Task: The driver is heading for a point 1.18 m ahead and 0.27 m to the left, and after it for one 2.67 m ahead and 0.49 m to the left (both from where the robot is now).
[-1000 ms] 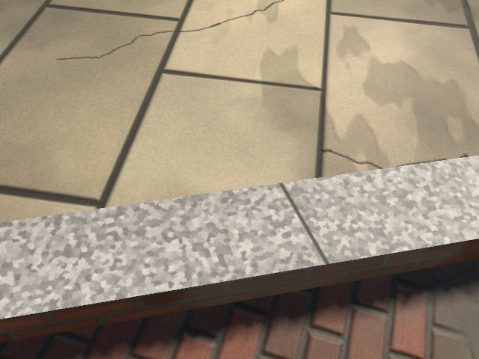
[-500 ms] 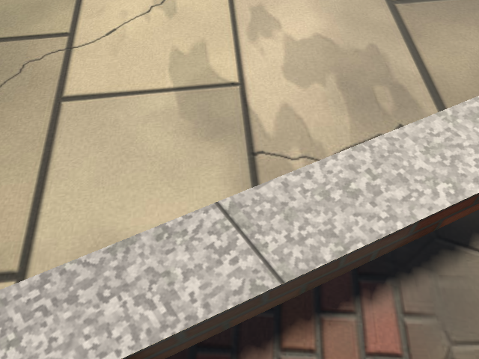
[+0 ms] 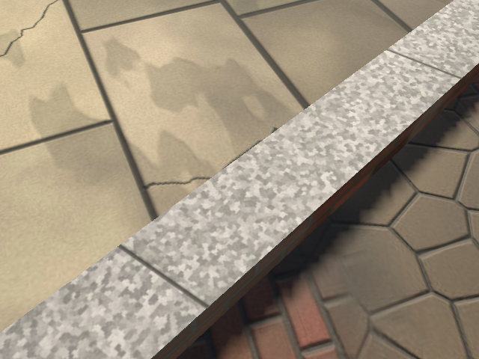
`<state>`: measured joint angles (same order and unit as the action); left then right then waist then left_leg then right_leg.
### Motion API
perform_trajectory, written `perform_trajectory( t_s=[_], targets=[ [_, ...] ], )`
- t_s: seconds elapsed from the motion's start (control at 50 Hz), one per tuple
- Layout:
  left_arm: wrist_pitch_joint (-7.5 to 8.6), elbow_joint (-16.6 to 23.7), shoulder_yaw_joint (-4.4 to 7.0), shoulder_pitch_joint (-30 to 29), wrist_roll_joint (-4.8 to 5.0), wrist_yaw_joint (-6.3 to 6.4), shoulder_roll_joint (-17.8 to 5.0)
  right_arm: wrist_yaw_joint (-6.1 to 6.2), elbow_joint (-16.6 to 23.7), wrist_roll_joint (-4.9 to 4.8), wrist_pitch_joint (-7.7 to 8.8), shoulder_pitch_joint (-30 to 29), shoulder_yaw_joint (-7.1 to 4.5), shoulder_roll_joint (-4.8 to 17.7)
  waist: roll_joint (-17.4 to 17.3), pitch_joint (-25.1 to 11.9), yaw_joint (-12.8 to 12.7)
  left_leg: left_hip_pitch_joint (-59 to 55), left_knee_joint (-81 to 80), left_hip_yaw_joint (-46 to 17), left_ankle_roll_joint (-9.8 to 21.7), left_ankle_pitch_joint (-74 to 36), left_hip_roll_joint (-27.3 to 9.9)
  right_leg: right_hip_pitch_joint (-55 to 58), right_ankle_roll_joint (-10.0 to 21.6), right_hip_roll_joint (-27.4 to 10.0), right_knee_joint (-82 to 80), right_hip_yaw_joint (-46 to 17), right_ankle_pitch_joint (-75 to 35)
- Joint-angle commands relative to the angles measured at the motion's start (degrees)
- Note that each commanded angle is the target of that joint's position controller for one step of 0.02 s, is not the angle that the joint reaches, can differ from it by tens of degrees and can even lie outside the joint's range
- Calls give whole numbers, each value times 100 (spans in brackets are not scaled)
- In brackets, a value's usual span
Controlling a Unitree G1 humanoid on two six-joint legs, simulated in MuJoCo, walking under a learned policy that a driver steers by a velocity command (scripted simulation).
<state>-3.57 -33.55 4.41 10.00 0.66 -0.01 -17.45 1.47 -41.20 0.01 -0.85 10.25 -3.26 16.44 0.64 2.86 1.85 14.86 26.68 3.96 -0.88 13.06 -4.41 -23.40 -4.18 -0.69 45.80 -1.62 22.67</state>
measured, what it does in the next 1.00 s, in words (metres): walks ahead: right foot, then left foot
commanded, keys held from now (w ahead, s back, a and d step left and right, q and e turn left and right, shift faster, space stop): no key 0.46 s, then w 0.54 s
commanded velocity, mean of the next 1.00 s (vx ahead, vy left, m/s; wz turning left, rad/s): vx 0.17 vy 0.00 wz -0.08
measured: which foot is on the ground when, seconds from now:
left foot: down 0.00-0.06, up 0.08-0.34, down 0.36-0.74, up 0.76-1.00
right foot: up 0.00-0.04, down 0.06-1.00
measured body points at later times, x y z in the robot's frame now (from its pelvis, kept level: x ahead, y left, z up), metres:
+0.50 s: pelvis +0.00 -0.02 -0.01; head +0.00 -0.02 +0.44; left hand +0.17 +0.21 -0.11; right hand +0.09 -0.30 -0.12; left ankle +0.00 +0.11 -0.74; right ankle +0.00 -0.14 -0.74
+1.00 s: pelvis +0.13 -0.03 +0.00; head +0.16 -0.04 +0.45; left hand +0.10 +0.24 -0.13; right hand +0.34 -0.27 -0.08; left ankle +0.27 +0.10 -0.70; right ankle +0.00 -0.14 -0.74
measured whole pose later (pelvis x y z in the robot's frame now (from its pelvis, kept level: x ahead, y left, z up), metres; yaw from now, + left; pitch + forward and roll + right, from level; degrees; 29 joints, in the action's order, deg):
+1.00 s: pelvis +0.13 -0.03 +0.00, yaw -3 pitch +2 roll +0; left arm 3.2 -49.3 2.5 26.6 1.0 0.6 -13.8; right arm -2.5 -39.2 -1.0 5.3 3.5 -1.5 15.9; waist -1.8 1.2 -5.1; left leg 35.8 42.2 1.5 0.1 7.3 -3.5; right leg 2.6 1.2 1.0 12.8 -1.0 17.7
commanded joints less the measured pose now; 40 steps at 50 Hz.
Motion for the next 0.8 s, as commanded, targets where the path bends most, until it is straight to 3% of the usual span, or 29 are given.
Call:
perform_trajectory(
  t_s=[0.02,0.04,0.06,0.08,0.1,0.12,0.14,0.18,0.22,0.26,0.3,0.34,0.36,0.38,0.4,0.42,0.44,0.46,0.5,0.54,0.6,0.64,0.68,0.7,0.72,0.74,0.76,0.78,0.8],
  targets=[
    [100,347,121,117,-13,-33,-405,-38,239,-136,67,-124,-301,1139,-1213,-755,-125,-753,-306,-894,1151,-2218,-1101,661,257,231,-1642,401,-761],
    [102,258,130,270,-26,-35,-416,-42,163,-189,86,-35,-256,1020,-1088,-743,-214,-508,-123,-792,931,-2038,-994,1224,427,291,-2442,418,-1377],
    [100,277,148,332,-42,-2,-575,-70,49,-116,140,255,-176,793,-668,-904,-175,10,205,-565,503,-1397,-782,2070,592,-65,-2659,-90,-2185],
    [81,375,216,419,-109,90,-1064,-145,213,234,213,323,-1,328,986,-1244,19,1076,1414,0,-84,841,-225,2991,1050,-1442,-2355,-1634,-4368],
    [144,354,131,208,-266,53,-891,-102,339,160,217,-68,-26,461,1405,-1155,-193,1414,1939,-281,-323,2226,25,2197,2023,-2012,-2448,-2024,-4269],
    [249,352,82,95,-307,14,-699,-55,304,50,180,-227,-123,806,1015,-940,-320,1346,2463,-491,-399,2228,-46,1866,2111,-1786,-2612,-1867,-3735],
    [325,254,34,-73,-284,16,-565,-41,227,3,142,-197,-162,830,950,-817,-229,1372,2642,-584,-418,1990,-67,1776,1881,-1488,-2633,-1549,-3354],
    [390,203,31,-388,-162,33,-607,21,50,50,40,22,-205,826,904,-628,-122,1267,2712,-638,-512,1511,-66,1524,1642,-1238,-2613,-1222,-3367],
    [384,131,-16,-514,-166,58,-479,6,-42,32,37,209,-159,641,772,-677,-18,828,2498,-570,-550,1200,-1,1289,1600,-1040,-2550,-915,-3608],
    [356,60,-33,-519,-167,62,-400,-15,-41,8,60,104,-84,468,774,-692,-118,593,1873,-497,-519,1087,30,1347,1605,-969,-2470,-870,-3438],
    [329,-39,-47,-467,-159,59,-386,-33,-26,-1,76,18,-53,453,757,-703,-194,369,1232,-468,-467,964,69,1425,1656,-1024,-2418,-1048,-3130],
    [318,-139,-99,-560,-100,48,-290,-63,-126,32,107,224,-19,407,621,-672,-3,-288,-58,-392,-334,-153,135,1229,1464,-899,-2349,-1050,-2491],
    [350,-248,-122,-366,-101,34,-224,-71,-139,122,121,242,-20,530,409,-662,-24,-702,-370,-580,-231,-955,35,1032,1202,-751,-2347,-1020,-2006],
    [390,-311,-132,-176,-182,10,-206,-52,-94,152,123,246,-66,846,-18,-619,-209,-915,-325,-903,-72,-1724,-292,842,935,-460,-2202,-831,-1347],
    [405,-324,-103,-22,-203,-5,-221,-59,-212,70,123,123,-147,1098,-631,-493,-457,-517,-95,-792,166,-1017,-259,913,734,-128,-2303,-473,-980],
    [391,-364,-99,-317,-215,14,-342,-93,-168,53,147,47,-93,788,-504,-362,-203,-127,-247,-782,228,-295,-151,1134,599,-33,-2146,-360,-878],
    [367,-361,-78,-466,-179,36,-339,-99,-205,105,179,24,-38,626,-481,-296,-177,16,-345,-779,164,-10,-118,1188,591,-33,-2067,-336,-902],
    [327,-393,-86,-496,-160,67,-274,-97,-225,131,214,-20,-16,586,-501,-264,-181,59,-375,-743,88,-22,-69,1206,617,-71,-2052,-369,-1022],
    [248,-473,-61,-368,-142,116,-304,-58,-313,85,255,154,-2,559,-456,-285,-156,68,-337,-626,116,1116,79,1043,689,82,-1988,-262,83],
    [280,-522,-28,-244,-89,128,-328,-1,-319,26,267,295,-24,639,-398,39,-128,289,-346,-764,302,2363,52,498,803,151,-1868,-248,1245],
    [539,-555,-43,-178,-9,67,-158,37,-304,-39,385,546,-49,716,-557,288,-47,165,-594,-1463,681,2961,-357,-72,842,149,-1458,-150,1174],
    [717,-568,-58,-166,26,-5,0,24,-336,-79,429,700,-101,880,-938,233,-73,-75,-1086,-2318,1037,3175,-944,-163,786,254,-865,239,437],
    [816,-652,-44,38,74,-49,-11,-15,-257,-120,418,502,-104,908,-1044,349,-253,247,-1220,-2510,1154,2847,-1126,310,911,202,-1109,313,152],
    [843,-788,-18,339,75,-62,-58,-41,-144,-133,414,195,-69,807,-931,361,-452,549,-999,-2086,984,2338,-869,876,1006,199,-1564,273,59],
    [868,-968,42,720,45,-66,-231,-58,6,-127,440,-91,-3,592,-527,300,-603,850,-356,-1414,698,1522,-395,1403,1115,39,-1963,-174,52],
    [884,-1148,171,1228,65,-63,-647,-68,177,-97,536,-271,69,336,546,134,-673,1433,1105,-422,292,645,317,2119,1417,-555,-2533,-1364,0],
    [886,-1197,289,1750,63,-113,-1073,-46,351,-73,669,-384,52,457,1492,-67,-904,2521,2456,-203,87,853,623,3107,1993,-1466,-3093,-2993,-734],
    [924,-1222,232,1942,-14,-120,-915,-48,394,-147,735,-460,-20,648,1229,-49,-920,3467,3601,-593,115,1941,523,3580,2329,-1898,-3151,-3574,-1325],
    [959,-1214,168,1877,-45,-112,-745,-90,377,-230,764,-363,-26,628,686,-29,-762,3906,4154,-799,262,1803,282,3777,2286,-1926,-3026,-3326,-1472]
  ],
)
